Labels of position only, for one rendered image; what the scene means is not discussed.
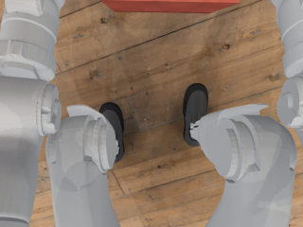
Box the robot right upper arm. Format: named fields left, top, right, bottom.
left=276, top=72, right=303, bottom=148

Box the robot left upper arm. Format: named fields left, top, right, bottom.
left=0, top=76, right=62, bottom=227

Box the robot left shin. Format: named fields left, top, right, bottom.
left=45, top=104, right=119, bottom=166

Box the robot left forearm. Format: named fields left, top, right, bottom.
left=0, top=0, right=65, bottom=81

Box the right robot thigh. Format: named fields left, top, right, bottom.
left=205, top=114, right=295, bottom=227

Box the carton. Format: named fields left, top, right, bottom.
left=99, top=0, right=241, bottom=14

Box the robot right forearm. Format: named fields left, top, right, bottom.
left=271, top=0, right=303, bottom=78

